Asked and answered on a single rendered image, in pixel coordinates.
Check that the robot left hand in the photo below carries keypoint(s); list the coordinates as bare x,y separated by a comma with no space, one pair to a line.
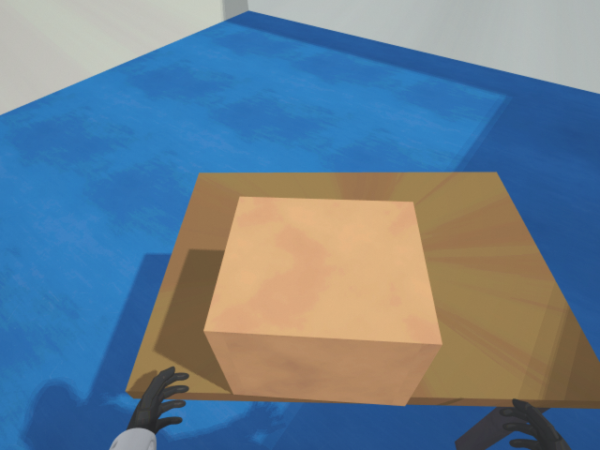
150,408

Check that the carton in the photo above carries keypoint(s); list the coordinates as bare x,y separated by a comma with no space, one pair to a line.
324,300

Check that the table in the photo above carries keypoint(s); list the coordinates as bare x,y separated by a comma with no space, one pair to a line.
507,331

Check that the robot left forearm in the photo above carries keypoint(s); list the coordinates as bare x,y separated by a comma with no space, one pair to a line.
135,439

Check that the robot right hand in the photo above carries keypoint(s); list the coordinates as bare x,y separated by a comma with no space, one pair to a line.
548,438

